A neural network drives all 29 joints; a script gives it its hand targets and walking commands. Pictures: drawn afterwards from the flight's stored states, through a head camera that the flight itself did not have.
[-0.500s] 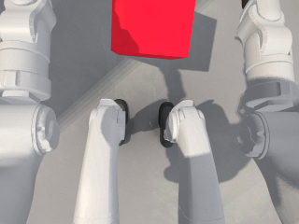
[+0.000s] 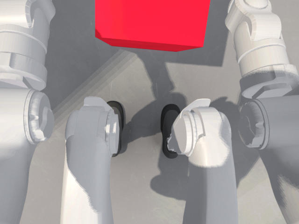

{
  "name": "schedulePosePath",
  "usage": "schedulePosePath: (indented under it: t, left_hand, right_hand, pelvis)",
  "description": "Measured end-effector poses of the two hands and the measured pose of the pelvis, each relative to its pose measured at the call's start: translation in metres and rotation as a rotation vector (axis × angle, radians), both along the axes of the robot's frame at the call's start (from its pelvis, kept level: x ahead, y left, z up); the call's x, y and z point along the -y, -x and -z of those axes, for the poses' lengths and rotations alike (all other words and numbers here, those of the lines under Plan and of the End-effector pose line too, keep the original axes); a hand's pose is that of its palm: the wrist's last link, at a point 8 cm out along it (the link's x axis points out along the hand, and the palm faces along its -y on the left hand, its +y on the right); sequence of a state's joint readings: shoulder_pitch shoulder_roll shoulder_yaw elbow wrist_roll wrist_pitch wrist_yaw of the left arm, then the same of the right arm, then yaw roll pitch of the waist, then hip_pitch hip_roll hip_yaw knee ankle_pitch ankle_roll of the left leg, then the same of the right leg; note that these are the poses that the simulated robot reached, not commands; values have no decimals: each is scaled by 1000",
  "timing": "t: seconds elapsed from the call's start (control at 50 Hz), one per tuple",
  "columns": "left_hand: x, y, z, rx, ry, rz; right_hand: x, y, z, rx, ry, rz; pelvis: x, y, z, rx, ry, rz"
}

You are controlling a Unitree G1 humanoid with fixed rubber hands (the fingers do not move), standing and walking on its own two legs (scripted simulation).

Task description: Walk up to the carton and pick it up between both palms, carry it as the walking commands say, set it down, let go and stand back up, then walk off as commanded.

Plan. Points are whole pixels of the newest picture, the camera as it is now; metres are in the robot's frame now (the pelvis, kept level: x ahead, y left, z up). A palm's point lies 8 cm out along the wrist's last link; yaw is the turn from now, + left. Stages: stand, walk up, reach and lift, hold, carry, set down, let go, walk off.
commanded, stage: reach and lift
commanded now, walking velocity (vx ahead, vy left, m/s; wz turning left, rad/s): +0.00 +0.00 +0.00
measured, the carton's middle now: (149, 2) +0.55 +0.00 -0.29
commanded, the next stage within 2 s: none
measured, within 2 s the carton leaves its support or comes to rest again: leaves its support in 1.88 s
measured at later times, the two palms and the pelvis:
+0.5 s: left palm out of the picture +0.55 +0.20 -0.24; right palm out of the picture +0.55 -0.17 -0.23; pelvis +0.01 +0.01 -0.06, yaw +0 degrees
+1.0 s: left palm out of the picture +0.56 +0.17 -0.23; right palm out of the picture +0.55 -0.15 -0.23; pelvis +0.01 +0.00 -0.06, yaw -1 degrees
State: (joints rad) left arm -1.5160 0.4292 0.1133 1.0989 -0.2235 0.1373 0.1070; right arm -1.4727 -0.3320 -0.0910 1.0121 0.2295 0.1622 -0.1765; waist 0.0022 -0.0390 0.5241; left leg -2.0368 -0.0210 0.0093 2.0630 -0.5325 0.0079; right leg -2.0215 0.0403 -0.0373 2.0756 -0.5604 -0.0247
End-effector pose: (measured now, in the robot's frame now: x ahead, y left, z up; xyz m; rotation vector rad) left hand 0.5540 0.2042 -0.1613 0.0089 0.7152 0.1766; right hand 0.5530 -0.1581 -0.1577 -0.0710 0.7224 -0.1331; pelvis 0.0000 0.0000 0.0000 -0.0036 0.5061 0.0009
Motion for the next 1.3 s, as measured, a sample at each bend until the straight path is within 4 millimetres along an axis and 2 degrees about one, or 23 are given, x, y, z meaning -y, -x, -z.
schedulePosePath:
  t: [0.24, 0.32, 0.4, 0.52, 0.66, 0.84, 0.96, 1.08, 1.3]
  left_hand:
    - [-3, 5, 58, -28, -16, 18]
    - [-5, 4, 71, -31, -19, 19]
    - [-5, 2, 78, -23, -16, 20]
    - [2, 1, 77, -14, -5, 30]
    - [6, 0, 68, -15, -8, 31]
    - [12, -1, 68, -20, -4, 38]
    - [31, -2, 73, -19, 20, 72]
    - [45, -12, 66, 11, 20, 99]
    - [40, -10, 66, 11, 16, 70]
  right_hand:
    - [1, 3, 57, -23, 2, -2]
    - [2, 1, 69, -24, 7, -7]
    - [9, -3, 71, 1, 9, 12]
    - [9, 1, 74, -18, 2, 3]
    - [3, 0, 66, -5, -8, -5]
    - [-4, -1, 70, -14, -15, -13]
    - [-5, -1, 70, -12, -5, -16]
    - [-13, -3, 69, -3, -18, -20]
    - [-20, -7, 69, -2, -16, -18]
  pelvis:
    - [-6, -13, 36, -15, 8, -2]
    - [-8, -14, 48, -16, 9, -2]
    - [-9, -15, 57, -9, 10, -1]
    - [-8, -15, 62, 7, 5, 2]
    - [-5, -13, 59, 13, 1, 5]
    - [-3, -11, 56, 1, -4, 6]
    - [-3, -11, 56, -5, -1, 11]
    - [-3, -12, 54, -11, 0, 15]
    - [-4, -14, 50, -20, -3, 17]
